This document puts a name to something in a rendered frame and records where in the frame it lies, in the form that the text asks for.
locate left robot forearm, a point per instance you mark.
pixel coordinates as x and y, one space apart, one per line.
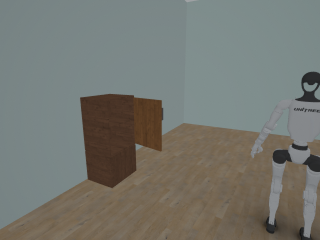
263 135

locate robot left upper arm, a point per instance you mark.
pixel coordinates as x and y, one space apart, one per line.
277 113

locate right robot foot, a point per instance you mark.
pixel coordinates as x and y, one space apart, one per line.
301 233

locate right robot shin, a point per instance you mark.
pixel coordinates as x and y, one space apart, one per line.
309 211

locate robot left hand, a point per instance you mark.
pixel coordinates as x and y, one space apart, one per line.
254 149

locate cupboard door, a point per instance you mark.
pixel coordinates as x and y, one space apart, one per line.
148 122

